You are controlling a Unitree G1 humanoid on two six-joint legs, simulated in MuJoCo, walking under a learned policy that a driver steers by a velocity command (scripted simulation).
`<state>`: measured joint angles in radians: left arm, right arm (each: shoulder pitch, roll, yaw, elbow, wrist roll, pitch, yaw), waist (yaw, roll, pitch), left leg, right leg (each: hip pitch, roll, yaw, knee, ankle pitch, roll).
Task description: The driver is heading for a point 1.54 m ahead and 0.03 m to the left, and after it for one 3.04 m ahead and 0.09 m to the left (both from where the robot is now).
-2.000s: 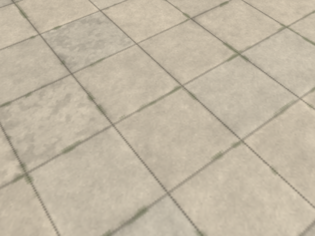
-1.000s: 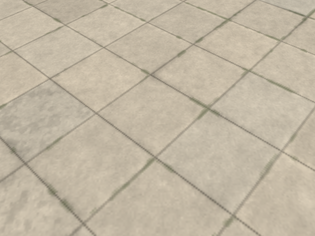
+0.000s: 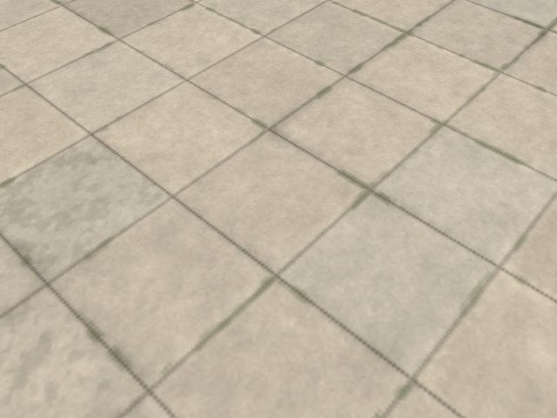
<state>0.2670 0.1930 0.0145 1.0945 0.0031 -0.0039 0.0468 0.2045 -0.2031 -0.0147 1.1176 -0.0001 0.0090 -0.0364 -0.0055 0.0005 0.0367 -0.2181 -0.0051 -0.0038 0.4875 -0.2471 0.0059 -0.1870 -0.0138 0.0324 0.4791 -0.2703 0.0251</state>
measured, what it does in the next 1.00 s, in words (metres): stands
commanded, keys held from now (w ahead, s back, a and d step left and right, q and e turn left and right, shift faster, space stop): no key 1.00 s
